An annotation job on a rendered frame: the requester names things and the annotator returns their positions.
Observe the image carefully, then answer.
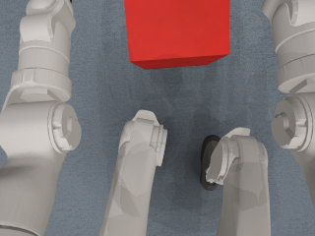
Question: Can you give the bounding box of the right robot upper arm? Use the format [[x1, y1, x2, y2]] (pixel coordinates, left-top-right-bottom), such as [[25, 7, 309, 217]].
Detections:
[[271, 91, 315, 208]]

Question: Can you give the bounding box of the left robot shin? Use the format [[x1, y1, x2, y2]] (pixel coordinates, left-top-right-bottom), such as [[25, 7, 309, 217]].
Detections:
[[118, 109, 160, 152]]

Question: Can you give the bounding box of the robot left forearm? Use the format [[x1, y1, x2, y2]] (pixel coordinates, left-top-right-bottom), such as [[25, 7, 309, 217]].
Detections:
[[0, 0, 76, 148]]

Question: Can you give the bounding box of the left robot upper arm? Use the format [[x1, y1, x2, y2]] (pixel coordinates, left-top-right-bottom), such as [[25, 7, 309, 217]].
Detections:
[[0, 100, 82, 236]]

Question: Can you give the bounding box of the robot right forearm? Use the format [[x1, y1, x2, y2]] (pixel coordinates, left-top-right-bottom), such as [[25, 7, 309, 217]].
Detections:
[[262, 0, 315, 94]]

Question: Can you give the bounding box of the right robot shin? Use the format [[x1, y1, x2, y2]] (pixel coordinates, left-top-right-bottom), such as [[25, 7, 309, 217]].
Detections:
[[206, 127, 268, 185]]

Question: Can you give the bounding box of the robot shin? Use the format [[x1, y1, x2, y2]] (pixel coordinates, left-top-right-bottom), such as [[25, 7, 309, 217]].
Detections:
[[206, 127, 268, 185], [118, 109, 160, 152]]

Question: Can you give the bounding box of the carton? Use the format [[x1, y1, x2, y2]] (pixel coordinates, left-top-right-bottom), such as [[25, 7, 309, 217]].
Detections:
[[124, 0, 230, 70]]

